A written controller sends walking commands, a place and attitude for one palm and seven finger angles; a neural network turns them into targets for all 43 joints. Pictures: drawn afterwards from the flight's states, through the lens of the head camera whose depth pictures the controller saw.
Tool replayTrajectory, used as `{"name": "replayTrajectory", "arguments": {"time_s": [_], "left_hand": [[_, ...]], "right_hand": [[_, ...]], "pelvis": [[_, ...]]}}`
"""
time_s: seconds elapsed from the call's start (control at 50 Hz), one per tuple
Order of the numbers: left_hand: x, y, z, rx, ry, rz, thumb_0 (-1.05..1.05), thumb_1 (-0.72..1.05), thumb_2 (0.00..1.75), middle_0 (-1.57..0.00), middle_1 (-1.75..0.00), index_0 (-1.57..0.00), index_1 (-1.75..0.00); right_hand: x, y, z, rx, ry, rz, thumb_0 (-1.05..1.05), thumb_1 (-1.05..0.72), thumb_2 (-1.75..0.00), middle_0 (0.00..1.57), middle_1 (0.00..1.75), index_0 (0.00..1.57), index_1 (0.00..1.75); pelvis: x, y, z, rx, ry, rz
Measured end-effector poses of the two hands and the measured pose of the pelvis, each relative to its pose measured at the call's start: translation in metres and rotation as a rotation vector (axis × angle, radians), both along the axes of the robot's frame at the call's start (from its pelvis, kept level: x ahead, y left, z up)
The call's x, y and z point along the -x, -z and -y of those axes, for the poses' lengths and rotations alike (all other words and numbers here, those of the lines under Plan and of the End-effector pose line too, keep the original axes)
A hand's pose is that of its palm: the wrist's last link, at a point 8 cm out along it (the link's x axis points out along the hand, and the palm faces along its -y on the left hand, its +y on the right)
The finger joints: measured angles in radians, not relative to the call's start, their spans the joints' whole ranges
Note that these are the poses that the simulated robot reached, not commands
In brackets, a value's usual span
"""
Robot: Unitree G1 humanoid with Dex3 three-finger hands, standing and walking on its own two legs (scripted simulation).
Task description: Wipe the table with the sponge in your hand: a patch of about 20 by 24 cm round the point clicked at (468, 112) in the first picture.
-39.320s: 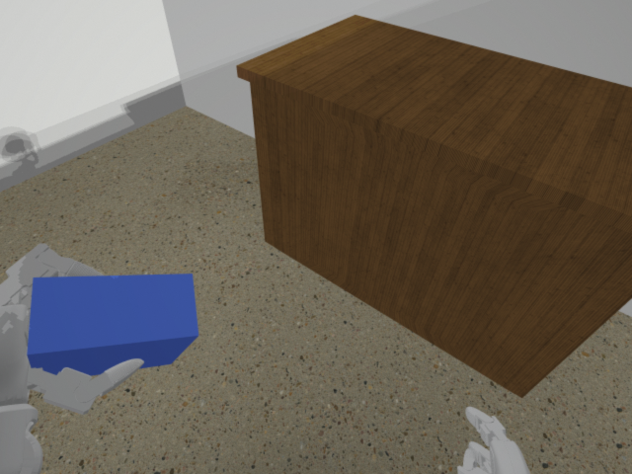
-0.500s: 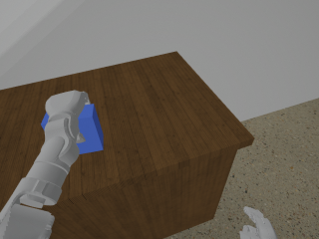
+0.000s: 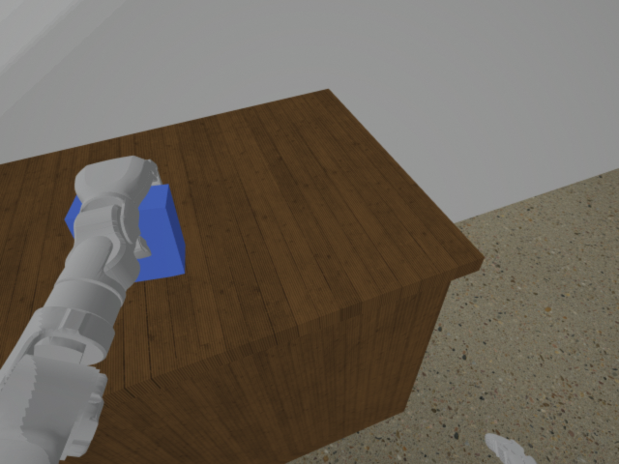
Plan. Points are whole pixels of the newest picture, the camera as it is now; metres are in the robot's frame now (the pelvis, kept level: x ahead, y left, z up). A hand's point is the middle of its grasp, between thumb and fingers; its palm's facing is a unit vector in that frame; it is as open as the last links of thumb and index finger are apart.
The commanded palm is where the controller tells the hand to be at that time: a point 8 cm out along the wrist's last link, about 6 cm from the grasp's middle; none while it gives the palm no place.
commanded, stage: wipe forward along the middle lane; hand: left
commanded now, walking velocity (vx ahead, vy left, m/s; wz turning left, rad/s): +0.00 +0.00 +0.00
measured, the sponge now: (137, 247) +0.39 +0.29 +0.08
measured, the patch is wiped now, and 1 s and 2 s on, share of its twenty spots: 1.00 1.00 1.00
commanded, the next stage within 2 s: slide back across to the first lane in 0.30 s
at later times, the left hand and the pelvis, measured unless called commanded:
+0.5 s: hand (126, 185) +0.46 +0.31 +0.14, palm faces -0.10 +0.00 -1.00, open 10.3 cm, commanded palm +0.44 +0.32 +0.17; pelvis +0.01 +0.02 +0.00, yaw -1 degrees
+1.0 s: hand (71, 199) +0.42 +0.37 +0.14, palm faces -0.02 -0.04 -1.00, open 10.3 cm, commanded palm +0.40 +0.37 +0.19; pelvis +0.05 +0.05 +0.00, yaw +0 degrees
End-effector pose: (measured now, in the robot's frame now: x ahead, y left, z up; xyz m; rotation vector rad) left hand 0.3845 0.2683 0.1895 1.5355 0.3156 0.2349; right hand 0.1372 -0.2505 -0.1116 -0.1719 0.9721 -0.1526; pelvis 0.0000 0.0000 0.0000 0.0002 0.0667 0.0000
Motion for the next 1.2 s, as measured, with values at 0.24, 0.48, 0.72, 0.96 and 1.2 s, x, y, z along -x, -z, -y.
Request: {"name": "replayTrajectory", "arguments": {"time_s": [0.24, 0.48, 0.72, 0.96, 1.2], "left_hand": [[-0.027, -0.003, -0.009, -0.032, 0.009, -0.033, 0.02, -0.56, 1.07, -0.71, -1.31, -0.77, -1.28], [-0.059, -0.003, -0.031, -0.024, -0.009, -0.047, 0.02, -0.56, 1.07, -0.7, -1.32, -0.76, -1.3], [-0.061, -0.002, -0.049, 0.012, 0.019, -0.003, 0.02, -0.56, 1.07, -0.7, -1.33, -0.75, -1.3], [-0.026, -0.006, -0.091, 0.015, -0.075, 0.04, 0.01, -0.54, 1.07, -0.68, -1.35, -0.73, -1.33], [-0.019, -0.009, -0.12, -0.019, -0.074, -0.045, 0.01, -0.54, 1.07, -0.67, -1.35, -0.73, -1.33]], "right_hand": [[0.021, 0.004, 0.001, 0.02, 0.035, -0.056, 0.01, -0.91, -0.9, 0.2, 0.3, 0.2, 0.3], [0.047, 0.007, 0.004, 0.052, 0.086, -0.161, 0.01, -0.91, -0.9, 0.2, 0.3, 0.2, 0.3], [0.022, 0.004, -0.012, 0.035, 0.089, -0.152, 0.01, -0.91, -0.9, 0.2, 0.3, 0.2, 0.3], [-0.067, -0.016, -0.05, -0.002, -0.045, 0.023, 0.01, -0.91, -0.9, 0.2, 0.3, 0.2, 0.3], [-0.091, -0.025, -0.073, 0.016, -0.122, 0.065, 0.01, -0.91, -0.9, 0.2, 0.3, 0.2, 0.3]], "pelvis": [[-0.001, 0.0, -0.005, 0.005, 0.001, -0.035], [-0.013, -0.001, -0.014, 0.012, 0.012, -0.078], [-0.035, -0.004, -0.031, 0.016, 0.025, -0.059], [-0.045, -0.004, -0.046, 0.021, 0.003, -0.024], [-0.043, -0.005, -0.053, 0.028, -0.031, -0.023]]}}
